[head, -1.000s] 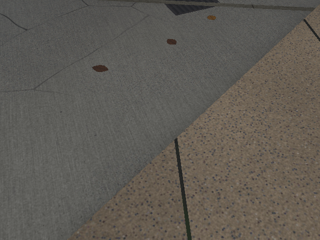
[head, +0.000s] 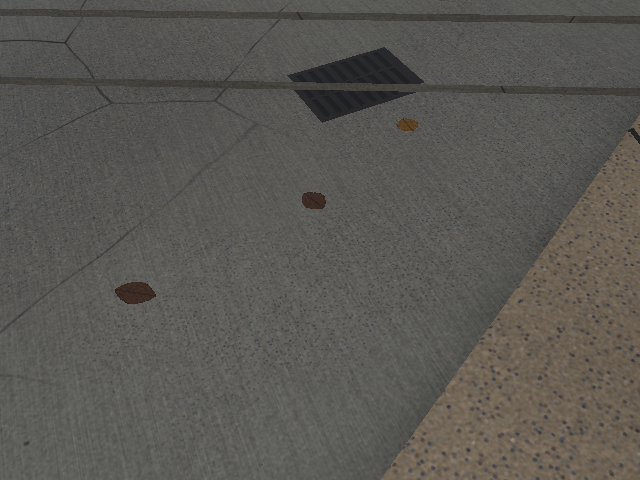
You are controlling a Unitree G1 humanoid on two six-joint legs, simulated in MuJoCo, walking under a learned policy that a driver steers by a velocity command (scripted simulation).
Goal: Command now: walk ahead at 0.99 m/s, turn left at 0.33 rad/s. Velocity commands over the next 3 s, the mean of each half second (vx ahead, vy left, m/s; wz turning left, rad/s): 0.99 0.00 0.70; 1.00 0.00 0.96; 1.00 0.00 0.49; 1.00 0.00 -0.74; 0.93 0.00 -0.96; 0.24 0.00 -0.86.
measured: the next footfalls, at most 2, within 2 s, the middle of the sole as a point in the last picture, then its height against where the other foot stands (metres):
right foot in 0.22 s outside the picture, level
left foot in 0.74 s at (232, 411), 0.11 m lower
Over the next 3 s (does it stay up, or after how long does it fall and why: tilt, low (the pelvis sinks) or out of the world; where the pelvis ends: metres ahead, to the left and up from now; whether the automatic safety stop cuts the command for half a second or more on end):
stays up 1.79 1.28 -0.12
